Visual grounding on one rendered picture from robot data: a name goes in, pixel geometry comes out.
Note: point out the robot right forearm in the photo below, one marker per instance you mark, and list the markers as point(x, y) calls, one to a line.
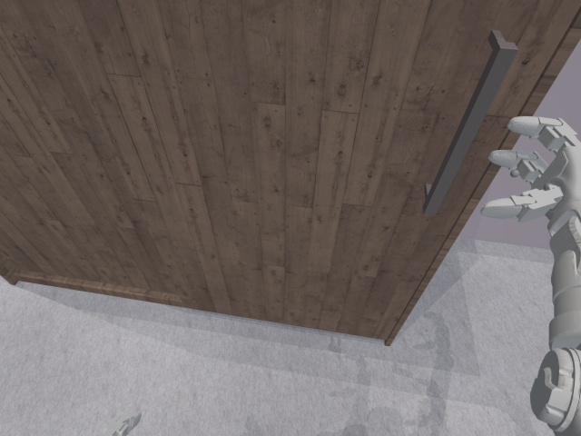
point(565, 244)

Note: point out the right robot upper arm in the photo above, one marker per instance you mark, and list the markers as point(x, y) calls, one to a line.
point(556, 393)

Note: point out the wardrobe door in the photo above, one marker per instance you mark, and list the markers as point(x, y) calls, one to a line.
point(65, 207)
point(278, 150)

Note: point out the robot left hand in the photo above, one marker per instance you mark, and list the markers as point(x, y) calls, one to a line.
point(122, 426)

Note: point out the robot right hand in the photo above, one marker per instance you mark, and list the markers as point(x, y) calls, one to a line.
point(564, 172)

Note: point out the handle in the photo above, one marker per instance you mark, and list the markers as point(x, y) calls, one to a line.
point(491, 79)

